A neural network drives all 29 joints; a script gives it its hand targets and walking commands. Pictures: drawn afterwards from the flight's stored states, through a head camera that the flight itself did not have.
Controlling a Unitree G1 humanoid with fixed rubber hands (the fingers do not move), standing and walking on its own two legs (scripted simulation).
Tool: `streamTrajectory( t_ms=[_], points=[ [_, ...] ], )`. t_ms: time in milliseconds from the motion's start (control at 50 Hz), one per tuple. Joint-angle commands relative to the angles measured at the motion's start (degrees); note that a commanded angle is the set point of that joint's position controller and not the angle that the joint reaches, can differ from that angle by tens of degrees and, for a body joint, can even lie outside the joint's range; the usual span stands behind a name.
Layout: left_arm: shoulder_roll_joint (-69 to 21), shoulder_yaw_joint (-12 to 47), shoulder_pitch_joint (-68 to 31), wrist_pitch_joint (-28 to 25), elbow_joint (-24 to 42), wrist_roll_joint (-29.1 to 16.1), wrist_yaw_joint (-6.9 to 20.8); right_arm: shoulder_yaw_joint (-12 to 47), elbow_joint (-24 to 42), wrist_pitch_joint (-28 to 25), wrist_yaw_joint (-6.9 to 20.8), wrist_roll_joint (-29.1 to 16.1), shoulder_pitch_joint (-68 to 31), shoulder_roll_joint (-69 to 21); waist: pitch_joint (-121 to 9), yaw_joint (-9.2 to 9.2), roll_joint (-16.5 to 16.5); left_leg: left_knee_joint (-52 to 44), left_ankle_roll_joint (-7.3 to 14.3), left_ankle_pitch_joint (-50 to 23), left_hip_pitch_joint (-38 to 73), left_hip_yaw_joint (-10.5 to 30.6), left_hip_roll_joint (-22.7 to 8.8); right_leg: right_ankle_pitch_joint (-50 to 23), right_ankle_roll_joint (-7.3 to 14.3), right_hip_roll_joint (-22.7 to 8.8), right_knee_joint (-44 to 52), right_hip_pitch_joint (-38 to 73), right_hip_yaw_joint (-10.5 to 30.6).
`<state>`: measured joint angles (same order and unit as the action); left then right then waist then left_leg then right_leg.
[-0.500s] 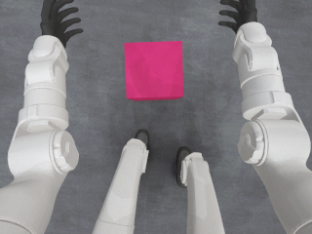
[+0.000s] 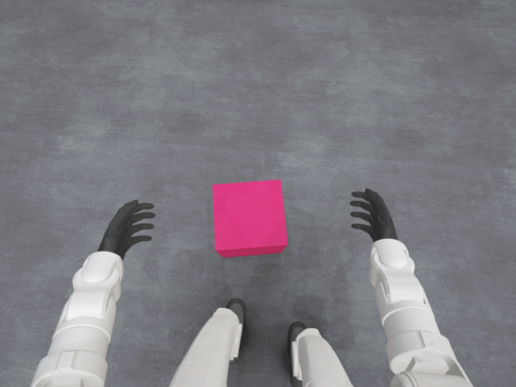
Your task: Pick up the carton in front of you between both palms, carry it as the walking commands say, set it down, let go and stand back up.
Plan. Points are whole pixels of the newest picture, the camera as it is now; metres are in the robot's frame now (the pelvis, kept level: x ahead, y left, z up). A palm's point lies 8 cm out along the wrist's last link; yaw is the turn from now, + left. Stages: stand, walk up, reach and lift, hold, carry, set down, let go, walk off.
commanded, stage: let go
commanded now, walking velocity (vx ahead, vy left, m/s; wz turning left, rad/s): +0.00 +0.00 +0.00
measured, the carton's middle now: (249, 221) +0.44 +0.07 -0.61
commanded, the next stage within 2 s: stand in 0.86 s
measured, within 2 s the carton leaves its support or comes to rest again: neither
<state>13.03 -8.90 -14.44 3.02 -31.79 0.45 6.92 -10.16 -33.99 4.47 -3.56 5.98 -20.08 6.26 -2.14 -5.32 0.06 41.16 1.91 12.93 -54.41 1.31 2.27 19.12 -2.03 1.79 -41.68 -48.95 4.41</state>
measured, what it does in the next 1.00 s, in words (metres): stands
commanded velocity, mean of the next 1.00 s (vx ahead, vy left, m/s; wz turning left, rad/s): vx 0.00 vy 0.00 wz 0.00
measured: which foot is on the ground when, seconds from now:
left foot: down 0.00-1.00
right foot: down 0.00-1.00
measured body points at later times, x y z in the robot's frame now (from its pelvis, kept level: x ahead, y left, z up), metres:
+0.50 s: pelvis +0.04 -0.05 +0.04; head +0.07 -0.04 +0.49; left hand +0.20 +0.19 -0.04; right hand +0.22 -0.28 -0.04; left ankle +0.04 +0.09 -0.70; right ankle -0.01 -0.14 -0.70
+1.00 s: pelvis +0.04 -0.03 +0.03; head +0.05 -0.01 +0.48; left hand +0.20 +0.25 -0.05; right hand +0.20 -0.29 -0.05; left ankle +0.04 +0.09 -0.70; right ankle -0.01 -0.14 -0.70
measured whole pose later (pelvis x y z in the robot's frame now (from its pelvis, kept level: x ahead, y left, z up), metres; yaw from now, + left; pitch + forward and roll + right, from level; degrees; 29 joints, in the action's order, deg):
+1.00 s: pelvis +0.04 -0.03 +0.03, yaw +1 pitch +0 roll +0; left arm 17.7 -3.0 12.1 4.5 -31.1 2.0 -0.3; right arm -1.9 -36.8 2.0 -0.6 2.9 11.1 15.1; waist 0.3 -0.8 -2.4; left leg 30.7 0.2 16.0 -14.3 2.4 1.6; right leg 20.8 0.6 1.9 -29.5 -8.2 3.8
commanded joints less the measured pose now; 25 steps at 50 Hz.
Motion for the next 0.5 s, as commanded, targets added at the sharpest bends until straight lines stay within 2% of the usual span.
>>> streamTrajectory(
  t_ms=[0, 120, 220, 320, 380, 480],
  points=[
    [4.3, 0.9, 5.1, -2.2, 7.4, -0.8, -0.9, 0.0, 5.5, -2.6, 1.0, -0.7, 3.7, 5.4, -30.4, 0.62, 3.1, -2.7, -3.4, -27.3, 48.2, 3.6, -2.5, -4.9, 1.0, 2.6, 7.1, 1.0, -4.3],
    [3.5, 4.0, 17.3, -3.6, 11.7, -1.8, -2.5, 2.3, 7.8, -5.0, 2.5, -2.5, 14.6, 6.9, -20.6, 1.41, 2.6, -8.7, -3.9, -24.4, 50.9, 2.3, -1.9, -7.4, 1.6, 1.7, 12.6, 15.3, -3.6],
    [3.8, 5.2, 23.0, -3.3, 13.2, -2.0, -2.9, 4.1, 9.8, -5.2, 3.7, -3.5, 21.2, 7.4, -11.0, 2.75, -0.8, -13.2, -3.5, -17.3, 49.8, 0.5, -0.6, -9.9, 1.3, 0.6, 17.3, 25.8, -3.1],
    [4.9, 5.3, 25.0, -1.6, 13.4, -1.4, -2.8, 5.5, 11.8, -3.8, 4.9, -4.3, 27.1, 8.5, -3.0, 4.43, -3.7, -15.8, -3.2, -13.4, 53.2, -0.7, 0.6, -11.1, 1.2, -0.7, 21.4, 29.9, -2.2],
    [5.5, 4.8, 25.2, -0.3, 13.0, -0.8, -2.7, 6.3, 13.0, -2.5, 5.5, -4.9, 28.7, 9.1, 0.4, 4.87, -4.0, -16.3, -3.1, -12.4, 55.1, -1.3, 1.2, -12.0, 1.1, -1.6, 22.9, 30.8, -1.7],
    [5.7, 4.2, 26.2, 1.8, 12.6, 0.1, -2.7, 7.3, 14.6, -0.5, 6.4, -6.0, 30.0, 9.4, 3.2, 4.51, -2.4, -16.4, -3.0, -12.2, 56.5, -1.6, 1.6, -14.9, 1.0, -2.3, 23.3, 33.2, -1.2]
  ],
)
